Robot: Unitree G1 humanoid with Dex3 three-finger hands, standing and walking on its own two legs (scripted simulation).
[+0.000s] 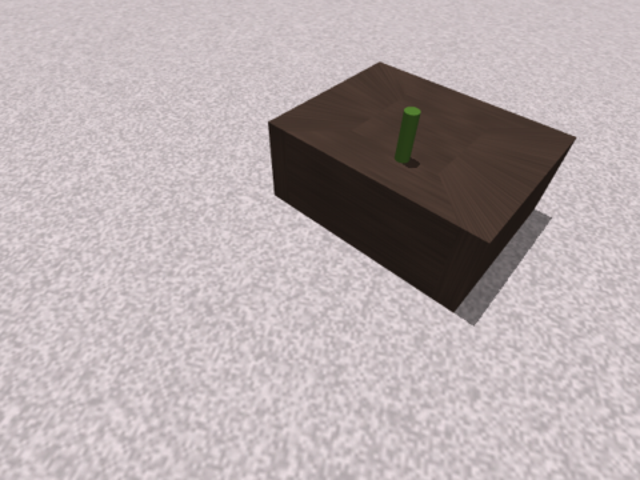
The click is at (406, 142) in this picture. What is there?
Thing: slim round
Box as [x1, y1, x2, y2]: [395, 107, 420, 162]
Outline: 415,107 406,107 403,112 395,153 395,159 399,162 406,162 409,159 420,112 419,109
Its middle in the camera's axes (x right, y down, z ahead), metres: +0.30 -0.37 +1.36
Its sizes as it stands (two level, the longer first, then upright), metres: 0.055 0.055 0.191
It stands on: a support 0.39 m high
